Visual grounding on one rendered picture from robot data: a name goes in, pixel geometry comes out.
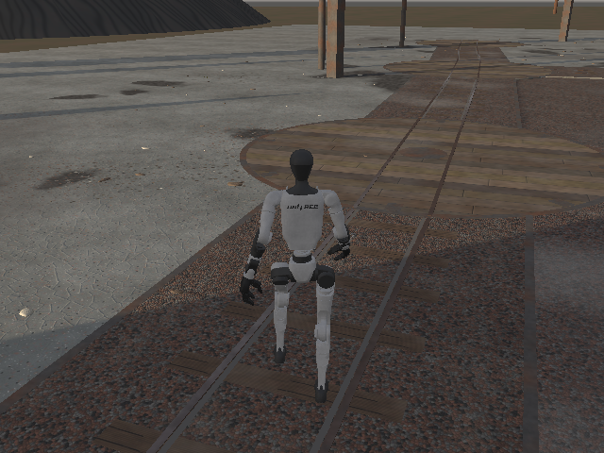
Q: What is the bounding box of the robot right upper arm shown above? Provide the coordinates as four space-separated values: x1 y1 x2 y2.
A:
321 190 348 239

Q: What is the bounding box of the left robot hand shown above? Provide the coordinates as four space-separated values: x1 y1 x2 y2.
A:
240 277 262 306

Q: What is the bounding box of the left robot thigh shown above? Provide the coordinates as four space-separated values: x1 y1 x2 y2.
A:
271 262 290 308

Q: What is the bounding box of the robot left forearm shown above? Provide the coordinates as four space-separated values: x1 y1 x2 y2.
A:
243 229 266 279

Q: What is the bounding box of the robot left upper arm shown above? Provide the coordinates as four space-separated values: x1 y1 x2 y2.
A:
257 190 282 244

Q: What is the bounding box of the robot right forearm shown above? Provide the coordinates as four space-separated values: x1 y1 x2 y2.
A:
337 224 350 250

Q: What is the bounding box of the right robot hand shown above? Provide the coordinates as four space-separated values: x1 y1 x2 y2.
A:
327 244 350 260

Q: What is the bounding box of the robot head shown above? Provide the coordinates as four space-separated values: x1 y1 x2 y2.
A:
286 149 318 195

